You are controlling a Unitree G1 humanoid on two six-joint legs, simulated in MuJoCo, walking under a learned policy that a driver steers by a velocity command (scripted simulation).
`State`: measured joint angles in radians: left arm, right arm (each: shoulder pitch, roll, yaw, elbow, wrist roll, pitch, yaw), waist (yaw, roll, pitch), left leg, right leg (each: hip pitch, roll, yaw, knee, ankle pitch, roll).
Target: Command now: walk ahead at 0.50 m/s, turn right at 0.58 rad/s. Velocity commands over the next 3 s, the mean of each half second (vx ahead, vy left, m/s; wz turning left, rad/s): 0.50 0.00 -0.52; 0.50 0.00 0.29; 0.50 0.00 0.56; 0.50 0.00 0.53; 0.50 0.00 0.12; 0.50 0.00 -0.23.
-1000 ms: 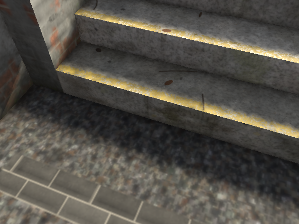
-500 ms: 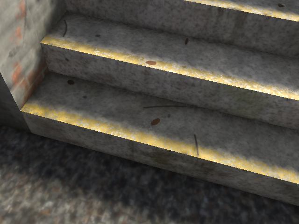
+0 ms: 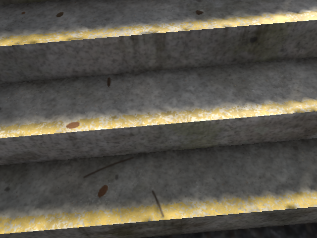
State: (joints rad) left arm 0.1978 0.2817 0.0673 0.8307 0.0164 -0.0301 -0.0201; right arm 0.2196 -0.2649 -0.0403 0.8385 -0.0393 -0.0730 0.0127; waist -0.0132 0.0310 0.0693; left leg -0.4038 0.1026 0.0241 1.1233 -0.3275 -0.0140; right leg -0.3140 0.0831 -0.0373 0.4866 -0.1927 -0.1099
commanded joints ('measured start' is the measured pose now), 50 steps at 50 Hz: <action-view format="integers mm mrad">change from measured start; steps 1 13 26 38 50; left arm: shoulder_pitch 51 124 -15 -647 -219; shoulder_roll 131 134 -37 -173 -118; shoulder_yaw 30 33 -35 -129 -39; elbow -36 -16 -173 -596 -219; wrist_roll -15 11 55 44 8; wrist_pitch -29 -23 -1 -4 33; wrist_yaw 9 29 -9 20 41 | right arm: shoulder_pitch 63 -160 159 415 195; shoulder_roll -90 -63 -49 -70 155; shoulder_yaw -14 19 -6 -36 -38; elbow -40 -119 58 189 -123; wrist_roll -18 5 24 12 -41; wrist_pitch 14 4 -21 -2 31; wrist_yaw -2 -23 -23 -93 -21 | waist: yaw -14 38 30 -130 -126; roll -70 -115 43 88 -250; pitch -125 -107 -39 3 -72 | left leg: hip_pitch -119 -28 246 569 -416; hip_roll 11 -95 122 186 -105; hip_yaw -28 -19 -255 -364 -139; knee -21 -438 -883 -1056 751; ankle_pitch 49 179 208 73 362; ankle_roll -13 -4 270 237 64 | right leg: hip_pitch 209 205 -641 -1321 -341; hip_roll -234 -221 -65 -258 -403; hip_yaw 273 352 75 107 420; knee -225 -102 1213 1381 25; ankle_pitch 516 596 -140 -555 -688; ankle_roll -142 -92 74 54 72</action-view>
